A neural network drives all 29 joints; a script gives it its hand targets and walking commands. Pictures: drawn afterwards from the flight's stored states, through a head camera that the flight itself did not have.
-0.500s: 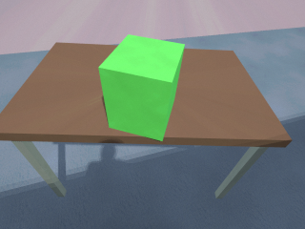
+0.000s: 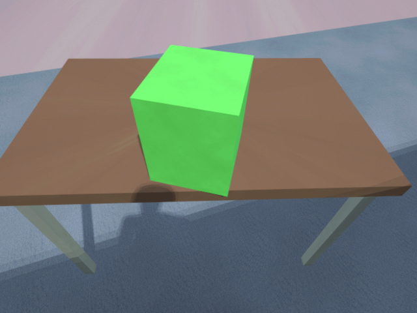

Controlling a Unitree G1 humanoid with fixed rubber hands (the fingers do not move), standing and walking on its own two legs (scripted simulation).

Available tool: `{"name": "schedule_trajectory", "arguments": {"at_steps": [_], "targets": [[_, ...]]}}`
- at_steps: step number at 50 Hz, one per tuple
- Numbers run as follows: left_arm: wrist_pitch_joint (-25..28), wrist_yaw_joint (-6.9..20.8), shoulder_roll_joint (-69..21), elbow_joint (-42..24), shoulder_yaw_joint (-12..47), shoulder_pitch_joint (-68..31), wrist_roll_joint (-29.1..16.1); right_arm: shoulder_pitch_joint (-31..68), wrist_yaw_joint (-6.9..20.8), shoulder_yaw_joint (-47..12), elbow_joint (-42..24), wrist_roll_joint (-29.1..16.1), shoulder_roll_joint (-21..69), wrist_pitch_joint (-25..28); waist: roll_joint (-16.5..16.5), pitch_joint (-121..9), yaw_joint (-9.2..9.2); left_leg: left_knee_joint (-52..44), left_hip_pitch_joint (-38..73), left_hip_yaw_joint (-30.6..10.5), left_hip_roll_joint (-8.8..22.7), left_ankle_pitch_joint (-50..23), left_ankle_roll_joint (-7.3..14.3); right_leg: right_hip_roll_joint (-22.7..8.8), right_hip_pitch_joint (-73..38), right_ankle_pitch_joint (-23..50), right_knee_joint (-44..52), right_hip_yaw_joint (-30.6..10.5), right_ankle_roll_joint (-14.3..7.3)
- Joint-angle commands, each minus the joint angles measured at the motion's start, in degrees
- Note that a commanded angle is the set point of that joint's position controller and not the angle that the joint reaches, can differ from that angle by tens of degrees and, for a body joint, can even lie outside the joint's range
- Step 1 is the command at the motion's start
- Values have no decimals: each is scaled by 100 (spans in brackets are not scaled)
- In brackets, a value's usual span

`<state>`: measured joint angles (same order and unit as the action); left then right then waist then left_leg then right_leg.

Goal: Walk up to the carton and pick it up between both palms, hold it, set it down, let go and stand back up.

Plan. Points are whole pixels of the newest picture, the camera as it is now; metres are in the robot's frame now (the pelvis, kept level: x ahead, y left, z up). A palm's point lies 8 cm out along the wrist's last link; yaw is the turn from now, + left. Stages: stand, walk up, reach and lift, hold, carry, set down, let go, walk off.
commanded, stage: walk up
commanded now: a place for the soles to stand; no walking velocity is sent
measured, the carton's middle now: (199, 121) +0.54 +0.01 +0.07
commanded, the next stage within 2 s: none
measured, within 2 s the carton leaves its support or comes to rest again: neither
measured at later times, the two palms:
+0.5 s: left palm out of the picture +0.08 +0.27 -0.11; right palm out of the picture +0.08 -0.24 -0.12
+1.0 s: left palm out of the picture +0.08 +0.29 -0.11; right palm out of the picture +0.05 -0.21 -0.11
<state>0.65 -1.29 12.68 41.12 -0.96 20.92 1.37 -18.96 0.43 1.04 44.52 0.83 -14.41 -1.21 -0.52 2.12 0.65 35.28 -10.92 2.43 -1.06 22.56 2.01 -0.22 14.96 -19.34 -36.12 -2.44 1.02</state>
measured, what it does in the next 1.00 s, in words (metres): steps on the spot: left foot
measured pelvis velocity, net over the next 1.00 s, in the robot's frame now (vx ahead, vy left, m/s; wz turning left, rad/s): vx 0.01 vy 0.04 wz -0.07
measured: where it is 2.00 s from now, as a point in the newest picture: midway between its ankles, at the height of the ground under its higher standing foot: outside the picture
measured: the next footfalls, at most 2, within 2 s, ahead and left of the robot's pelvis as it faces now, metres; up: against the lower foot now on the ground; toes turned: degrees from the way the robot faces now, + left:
left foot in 0.56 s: +0.12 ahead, +0.16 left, +0.00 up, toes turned -11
right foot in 1.78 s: +0.18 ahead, -0.07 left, +0.00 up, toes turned -5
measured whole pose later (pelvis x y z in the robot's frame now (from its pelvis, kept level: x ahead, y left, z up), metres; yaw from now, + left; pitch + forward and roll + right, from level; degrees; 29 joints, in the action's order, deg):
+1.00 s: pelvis +0.01 +0.04 +0.01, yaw -4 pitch -3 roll +0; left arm -0.9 0.3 13.3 46.9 -0.5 17.3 0.1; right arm -17.8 0.1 0.3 44.1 -0.4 -13.9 -1.6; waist -1.3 2.8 0.6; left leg 32.3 -15.9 3.6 0.8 14.0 1.3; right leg -1.1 12.2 -17.5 -32.1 -0.6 1.3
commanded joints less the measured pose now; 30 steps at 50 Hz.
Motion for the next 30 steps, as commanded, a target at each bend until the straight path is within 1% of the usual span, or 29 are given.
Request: {"name": "schedule_trajectory", "arguments": {"at_steps": [1, 2, 4, 5, 6, 7, 8, 9, 10, 11, 12, 13, 14, 15, 16, 17, 18, 19, 20, 21, 22, 23, 24, 25, 26, 27, 28, 29, 30], "targets": [[67, -70, 1147, -459, -336, 344, -29, -49, -15, 221, -651, 50, -791, 77, 362, 93, -59, -212, -544, -503, 414, -1277, 94, -809, -56, 1410, 651, -1086, -735], [64, -65, 1199, -460, -344, 317, -30, -35, -13, 216, -681, 72, -773, 81, 482, 109, -62, -124, -538, -474, 382, -1267, 50, -912, -11, 1449, 748, -1235, -805], [66, -53, 1232, -466, -337, 235, -28, -60, -11, 218, -719, 92, -777, 106, 525, 49, -28, -103, -383, -466, 376, -1341, 13, -1014, 71, 1645, 794, -1362, -876], [66, -47, 1206, -481, -315, 130, -31, -107, -13, 220, -707, 86, -793, 126, 470, 16, 21, -238, -240, -526, 425, -1498, 29, -960, 123, 1802, 689, -1262, -833], [63, -38, 1139, -521, -285, 1, -39, -185, -15, 241, -682, 69, -858, 149, 362, -37, 87, -465, 10, -685, 534, -1823, 70, -777, 260, 1972, 431, -989, -704], [61, -30, 993, -566, -231, -93, -47, -257, -24, 292, -638, 36, -1003, 171, 103, -100, 124, -724, 327, -947, 722, -2299, 163, -455, 431, 2092, 5, -570, -497], [52, -37, 821, -612, -169, -194, -43, -321, -42, 334, -601, -21, -1142, 182, -147, -150, 182, -975, 527, -1221, 1022, -2830, 324, -127, 567, 1849, -435, -138, -265], [30, -64, 701, -631, -136, -221, -20, -325, -65, 341, -607, -48, -1192, 179, -276, -97, 181, -1078, 585, -1362, 1344, -3232, 532, -33, 642, 1263, -579, 124, -137], [14, -90, 623, -632, -125, -208, 5, -284, -82, 329, -621, -42, -1182, 160, -401, -6, 159, -1082, 603, -1417, 1508, -3520, 683, -32, 706, 543, -532, 211, -103], [13, -105, 572, -626, -124, -210, 17, -236, -94, 305, -634, -28, -1151, 135, -524, 108, 140, -1038, 597, -1354, 1533, -3761, 725, -54, 762, 50, -367, 233, -116], [27, -110, 553, -621, -128, -219, 19, -192, -102, 280, -644, -14, -1123, 107, -581, 208, 117, -996, 534, -1226, 1476, -3874, 653, -72, 738, -77, -86, 239, -143], [62, -103, 583, -596, -144, -151, 14, -87, -102, 253, -664, -21, -1121, 81, -580, 237, 43, -890, 307, -1001, 1331, -3798, 513, -111, 447, 332, 254, 219, -199], [107, -86, 689, -529, -190, 28, 12, 60, -94, 230, -695, -32, -1115, 61, -443, 187, -74, -620, -46, -678, 1057, -3579, 315, -201, -91, 1389, 542, 85, -297], [144, -73, 914, -430, -277, 289, 37, 127, -78, 196, -762, -15, -1037, 56, -182, -1, -169, -95, -529, -348, 721, -3269, 99, -436, -780, 2461, 498, -330, -480], [159, -78, 1243, -356, -385, 593, 55, 142, -62, 146, -857, 25, -875, 58, 224, -315, -301, 697, -1037, -97, 396, -2681, -117, -1041, -1430, 3132, 542, -1147, -876], [121, -84, 1542, -295, -501, 774, 17, 147, -69, 109, -911, 78, -715, 33, 706, -465, -416, 1390, -1192, -7, 173, -1572, -273, -1705, -1487, 3452, 746, -1896, -1481], [81, -105, 1582, -232, -533, 757, 14, 249, -75, 96, -966, 116, -585, -17, 1089, -279, -464, 1538, -1565, -119, 67, 494, -287, -2115, -1471, 3587, 999, -2339, -1899], [55, -126, 1494, -197, -506, 749, 59, 397, -79, 100, -997, 124, -516, -50, 1180, -77, -536, 1819, -1835, -331, 174, 1469, -252, -2306, -1331, 3438, 1195, -2516, -2067], [43, -146, 1407, -220, -449, 688, 90, 476, -79, 122, -1018, 112, -511, -59, 980, 98, -546, 1992, -1963, -423, 279, 1622, -259, -2320, -1147, 3268, 1327, -2415, -2036], [29, -171, 1386, -279, -422, 513, 112, 416, -64, 146, -1023, 84, -501, -53, 821, 215, -474, 1907, -1950, -420, 349, 1539, -285, -2223, -1003, 3103, 1356, -2169, -1902], [18, -188, 1420, -333, -416, 279, 125, 330, -40, 165, -1038, 53, -488, -28, 784, 257, -383, 1587, -1842, -415, 395, 1371, -305, -2046, -895, 2974, 1287, -1906, -1720], [12, -185, 1431, -368, -410, 31, 129, 217, -24, 177, -1024, 30, -449, 9, 840, 232, -268, 1088, -1562, -403, 441, 996, -304, -1824, -759, 2955, 1168, -1619, -1515], [-2, -152, 1378, -424, -364, -331, 94, -12, -23, 189, -934, -9, -417, 63, 856, 123, -73, 368, -868, -296, 396, 286, -287, -1456, -380, 3108, 929, -1091, -1248], [-29, -93, 1306, -469, -308, -701, 53, -362, -18, 221, -777, -47, -427, 129, 833, -35, 165, -468, -4, -43, 235, -783, -265, -1031, 66, 3001, 550, -573, -941], [-50, -36, 1216, -496, -263, -850, 19, -654, -24, 279, -657, -51, -561, 184, 651, -221, 299, -987, 701, 37, 135, -1934, -226, -740, 490, 2422, 94, -270, -643], [-52, 2, 920, -493, -171, -681, -46, -703, -47, 351, -606, 4, -846, 217, 87, -423, 289, -950, 1174, -423, 390, -2437, -82, -448, 913, 1610, -452, 45, -338], [-64, 20, 630, -514, -74, -353, -121, -501, -78, 403, -709, 14, -1203, 229, -642, -619, 154, -1252, 807, -1638, 1338, -2264, 319, -150, 936, 80, -813, 269, -60], [-200, -32, 717, -432, -129, -117, -142, -245, -119, 489, -784, -22, -1458, 168, -799, -498, 84, -1885, -206, -2490, 2086, -756, 879, 12, 440, -1800, -1321, 198, 24], [-324, -72, 807, -340, -199, -14, -66, 2, -144, 494, -844, -28, -1454, 138, -766, -140, 20, -2100, -856, -2821, 2242, 208, 1213, -138, 329, -1930, -1835, -111, 32]]}}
